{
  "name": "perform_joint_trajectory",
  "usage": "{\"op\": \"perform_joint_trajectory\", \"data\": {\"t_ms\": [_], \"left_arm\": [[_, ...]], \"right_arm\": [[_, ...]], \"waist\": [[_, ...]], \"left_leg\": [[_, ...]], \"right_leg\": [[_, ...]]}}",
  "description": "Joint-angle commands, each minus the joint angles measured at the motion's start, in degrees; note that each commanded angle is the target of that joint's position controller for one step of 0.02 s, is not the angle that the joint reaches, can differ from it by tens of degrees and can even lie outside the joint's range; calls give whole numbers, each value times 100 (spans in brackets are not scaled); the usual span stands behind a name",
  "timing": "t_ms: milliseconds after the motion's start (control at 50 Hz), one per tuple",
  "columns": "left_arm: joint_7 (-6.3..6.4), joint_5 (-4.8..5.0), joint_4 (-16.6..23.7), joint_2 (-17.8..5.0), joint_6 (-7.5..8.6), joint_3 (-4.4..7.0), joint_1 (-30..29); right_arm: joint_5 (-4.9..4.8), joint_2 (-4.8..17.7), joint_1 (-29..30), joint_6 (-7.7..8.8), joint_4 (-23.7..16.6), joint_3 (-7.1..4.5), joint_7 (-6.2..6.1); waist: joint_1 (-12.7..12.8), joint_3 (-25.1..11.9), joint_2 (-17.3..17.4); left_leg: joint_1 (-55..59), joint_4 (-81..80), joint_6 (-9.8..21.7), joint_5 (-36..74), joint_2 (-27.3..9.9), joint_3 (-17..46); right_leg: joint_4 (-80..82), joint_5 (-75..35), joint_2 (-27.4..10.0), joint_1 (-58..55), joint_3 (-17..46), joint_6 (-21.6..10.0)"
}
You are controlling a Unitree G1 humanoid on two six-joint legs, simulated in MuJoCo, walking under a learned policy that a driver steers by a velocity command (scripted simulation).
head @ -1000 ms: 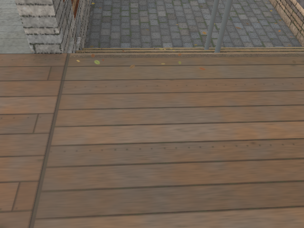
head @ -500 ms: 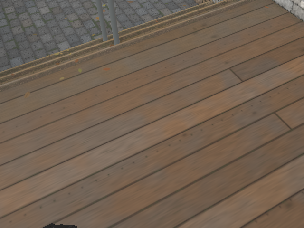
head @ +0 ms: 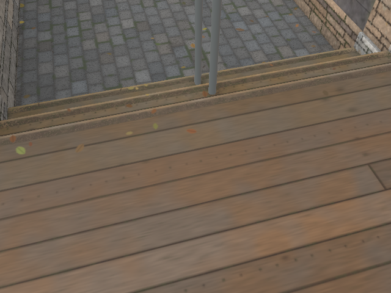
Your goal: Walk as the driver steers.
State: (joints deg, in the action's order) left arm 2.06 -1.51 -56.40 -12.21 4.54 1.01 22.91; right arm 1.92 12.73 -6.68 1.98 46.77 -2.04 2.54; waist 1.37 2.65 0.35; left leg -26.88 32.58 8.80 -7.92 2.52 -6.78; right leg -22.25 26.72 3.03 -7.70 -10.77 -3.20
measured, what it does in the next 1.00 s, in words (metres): walks ahead, turning left: right foot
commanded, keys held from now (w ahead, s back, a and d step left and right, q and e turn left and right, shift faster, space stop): w+q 1.00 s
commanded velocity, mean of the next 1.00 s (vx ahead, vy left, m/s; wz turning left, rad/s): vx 0.50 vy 0.00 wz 0.56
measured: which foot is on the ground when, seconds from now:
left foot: down 0.00-0.54, up 0.56-1.00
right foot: down 0.00-0.02, up 0.04-0.50, down 0.52-1.00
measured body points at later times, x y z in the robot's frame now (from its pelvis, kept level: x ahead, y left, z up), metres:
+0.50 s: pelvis +0.28 +0.00 +0.01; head +0.31 +0.01 +0.46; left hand +0.43 +0.27 -0.07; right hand +0.33 -0.29 -0.11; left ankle +0.12 +0.05 -0.72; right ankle +0.44 -0.08 -0.71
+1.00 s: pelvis +0.51 +0.08 +0.02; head +0.54 +0.10 +0.46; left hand +0.34 +0.29 -0.12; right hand +0.82 +0.03 -0.07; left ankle +0.56 +0.24 -0.69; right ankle +0.45 -0.08 -0.72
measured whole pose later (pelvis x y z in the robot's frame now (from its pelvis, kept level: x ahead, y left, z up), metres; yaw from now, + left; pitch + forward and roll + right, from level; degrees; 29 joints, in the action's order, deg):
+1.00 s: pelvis +0.51 +0.08 +0.02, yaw +36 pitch +2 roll -2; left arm 0.3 -1.2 -49.6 -14.4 4.1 2.2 23.6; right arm 2.3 14.8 -2.7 -0.4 38.0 -1.8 4.7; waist 4.1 2.7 1.8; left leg -33.8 38.8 4.8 -7.3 -2.4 -3.9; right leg -15.3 20.5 -0.6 -4.2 -14.8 0.6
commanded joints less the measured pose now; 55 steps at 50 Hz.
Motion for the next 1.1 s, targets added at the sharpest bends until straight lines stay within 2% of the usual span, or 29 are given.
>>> {"op": "perform_joint_trajectory", "data": {"t_ms": [20, 40, 60, 80, 100, 140, 200, 260, 320, 420, 460, 500, 520, 540, 560, 580, 600, 620, 660, 740, 800, 880, 960, 1000, 1020, 1040, 1060, 1080, 1100], "left_arm": [[-17, -6, 586, -883, 42, 172, -184], [-146, 111, 907, -588, 87, 150, -11], [-181, -16, 967, -846, 138, 164, -553], [-219, 58, 1098, -851, 206, 160, -802], [-212, 60, 1078, -814, 209, 162, -788], [-220, -106, 1086, -685, -23, 122, -629], [-253, -133, 1252, -603, -229, 101, -821], [-279, -114, 1557, -620, -251, 96, -1598], [-305, -71, 1752, -615, -239, 70, -2146], [-333, -14, 2065, -707, -136, 28, -2776], [-319, 3, 2031, -857, -81, 64, -2429], [-229, 12, 1718, -1101, -3, 174, -1321], [-147, -71, 1588, -1360, 76, 263, -558], [-46, -217, 1633, -1817, 72, 367, 150], [-65, -151, 1633, -2030, -35, 438, -176], [-97, -95, 1732, -1443, -93, 352, -608], [-124, -44, 1760, -972, -96, 240, -867], [-135, -55, 1722, -814, -87, 191, -987], [-127, -23, 1558, -800, 1, 184, -847], [-204, 64, 1383, -891, 159, 246, -570], [-211, 50, 1255, -894, 145, 264, -390], [-214, 48, 1127, -960, 122, 289, -221], [-156, 37, 955, -1120, 20, 334, 103], [-114, 23, 884, -1258, -60, 355, 166], [-93, 18, 857, -1364, -107, 375, 182], [-83, 29, 862, -1437, -159, 384, 163], [-84, 37, 947, -1431, -182, 373, 80], [-159, 103, 1317, -936, -153, 245, 190], [-214, 23, 1672, -950, -117, 269, -163]], "right_arm": [[59, 1433, -2357, 54, 274, -476, -166], [-43, 1738, -1971, -2, 168, -547, -160], [-208, 1515, -1686, -37, 157, -528, -155], [-185, 1235, -1372, -48, 92, -451, -179], [-149, 950, -1164, -45, 98, -374, -181], [-191, 820, -973, 38, 58, -307, -220], [-207, 1055, -1199, 160, 96, -355, -212], [-222, 1108, -1510, 143, 103, -375, -219], [-216, 1134, -1811, 109, 92, -396, -229], [-109, 1232, -2048, 80, -1, -424, -293], [-88, 1335, -1768, 92, -131, -449, -335], [-99, 1432, -1423, 135, -242, -461, -292], [-164, 1248, -1420, 186, -278, -405, -228], [-310, 689, -1683, 223, -480, -257, -217], [-256, 776, -2093, 186, -654, -250, -220], [-95, 1081, -1994, 74, -403, -287, -265], [-49, 1068, -1582, 44, -399, -281, -198], [-62, 944, -1437, 17, -431, -267, -144], [24, 866, -1373, -110, -452, -251, -39], [16, 757, -908, -210, -695, -212, 64], [6, 686, -353, -213, -901, -172, 105], [-16, 502, 376, -164, -1134, -63, 198], [30, 511, 844, -157, -1347, -39, 234], [63, 562, 722, -164, -1361, -71, 179], [84, 632, 424, -156, -1293, -113, 138], [105, 738, -207, -117, -1118, -183, 89], [160, 945, -1211, -73, -792, -305, 6], [169, 1607, -1712, -85, -742, -497, -94], [-63, 1969, -1617, -134, -904, -582, -130]], "waist": [[-1110, -1408, 412], [-587, -1805, 1471], [-674, -1234, 292], [-530, -620, 12], [-264, -190, -400], [11, -99, -287], [22, -146, -39], [-231, -7, 149], [-500, -81, 304], [-705, -93, 406], [-449, -147, 476], [102, -576, 362], [459, -1119, -50], [560, -1977, -915], [96, -2151, -1968], [-34, -1283, -854], [10, -667, -221], [-85, -352, -243], [-160, -191, -633], [-180, -209, -587], [-93, -44, -529], [75, 100, -527], [203, 226, -511], [98, 68, -600], [-52, -157, -655], [-333, -539, -611], [-791, -1107, -318], [-832, -1846, 761], [-729, -2210, 1184]], "left_leg": [[3166, -439, 857, -147, -1170, 1975], [4440, -1262, 1871, 212, -2268, 5125], [4006, -1534, 1628, -274, -2075, 4491], [3173, -1727, 1398, -187, -1958, 3841], [2455, -1889, 1127, 304, -1701, 3348], [1678, -2029, 886, 983, -1214, 2606], [1443, -2108, 835, 1590, -908, 2212], [1599, -2159, 628, 1490, -736, 2193], [2045, -1966, 443, 1563, -676, 2280], [2658, -1481, 398, 2092, -870, 2686], [2523, -1223, 215, 2225, -944, 2865], [2112, -224, -34, 2884, -684, 2796], [1611, 997, -184, 2361, -299, 2465], [501, 2681, -350, -8, 205, 1800], [-739, 3604, -386, -2473, 618, 1346], [-1076, 4062, -369, -1982, 58, 1400], [-986, 3904, -407, -1492, -122, 1320], [-836, 3613, -457, -1249, -288, 1266], [-658, 3429, -549, -1058, -448, 1155], [-1111, 3317, -642, -541, -547, 1085], [-1476, 2774, -728, -12, -601, 969], [-1148, 1443, -664, 674, -608, 579], [-889, 616, -408, 174, -487, 159], [-422, 367, -195, -425, -176, -82], [-4, 272, -64, -730, 50, -171], [737, 21, 94, -819, 293, -178], [2154, -345, 300, -615, 290, 111], [4043, -547, 857, -1483, -1275, 2385], [4621, -1407, 1438, -666, -2311, 5091]], "right_leg": [[-4772, -3553, -905, 2058, -75, -93], [-6415, 436, 304, 4371, 824, 107], [-6325, -157, -240, 4963, 1557, -3], [-5896, -668, -464, 4930, 1484, 7], [-5369, -854, -657, 4665, 1425, 58], [-4748, -907, -837, 4073, 1392, 281], [-4051, -1171, -851, 4075, 1179, 522], [-3070, -1883, -854, 4444, 1085, 688], [-2283, -2451, -734, 4575, 1106, 710], [-1383, -2399, -475, 4466, 1171, 569], [-925, -2116, -377, 3723, 1277, 427], [-479, -1819, -129, 2089, 1169, 223], [-261, -1596, -664, 864, 1626, 11], [-19, -399, -2260, -565, 3413, -337], [719, -109, -2976, -739, 5771, -876], [667, 421, -2804, 23, 5218, -885], [748, 115, -2436, 738, 4211, -762], [920, -605, -2123, 1215, 3395, -585], [1076, -1685, -1760, 1557, 2437, -441], [1291, -2719, -1811, 1391, 1654, -571], [1387, -3035, -1733, 1243, 1107, -572], [1338, -3281, -1624, 1146, 459, -450], [1047, -3946, -1824, 591, 156, -342], [392, -5560, -1863, 313, -79, -265], [-230, -6445, -1875, 220, -179, -240], [-1198, -6763, -1844, 325, -273, -208], [-2592, -5954, -1722, 1085, -385, -45], [-4541, -2783, -1261, 3156, -396, 249], [-5891, 524, -241, 4690, 492, 492]]}}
